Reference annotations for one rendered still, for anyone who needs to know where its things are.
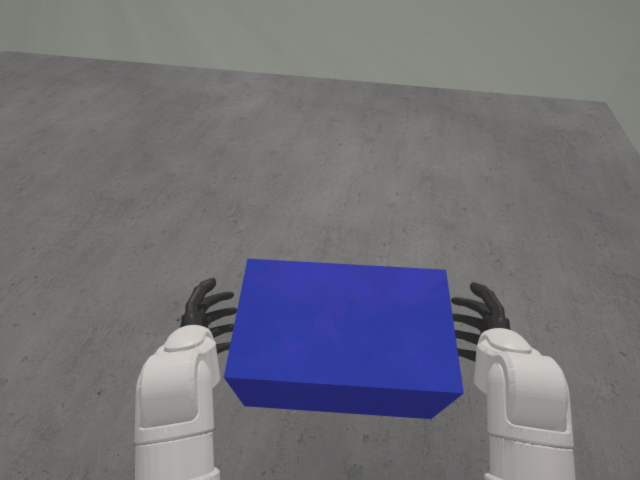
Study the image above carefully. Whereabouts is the left robot forearm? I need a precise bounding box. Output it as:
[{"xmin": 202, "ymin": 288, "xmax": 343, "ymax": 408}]
[{"xmin": 135, "ymin": 325, "xmax": 220, "ymax": 480}]

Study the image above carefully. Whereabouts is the right robot forearm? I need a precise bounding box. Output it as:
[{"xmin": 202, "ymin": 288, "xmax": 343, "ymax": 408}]
[{"xmin": 474, "ymin": 328, "xmax": 576, "ymax": 480}]

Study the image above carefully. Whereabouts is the carton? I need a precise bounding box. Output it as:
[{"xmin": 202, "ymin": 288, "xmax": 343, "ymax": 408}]
[{"xmin": 224, "ymin": 259, "xmax": 464, "ymax": 419}]

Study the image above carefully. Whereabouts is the robot right hand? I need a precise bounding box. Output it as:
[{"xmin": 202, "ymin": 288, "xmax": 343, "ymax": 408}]
[{"xmin": 451, "ymin": 282, "xmax": 511, "ymax": 362}]

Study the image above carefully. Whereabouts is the robot left hand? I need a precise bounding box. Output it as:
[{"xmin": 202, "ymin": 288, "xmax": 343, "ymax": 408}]
[{"xmin": 180, "ymin": 278, "xmax": 237, "ymax": 354}]

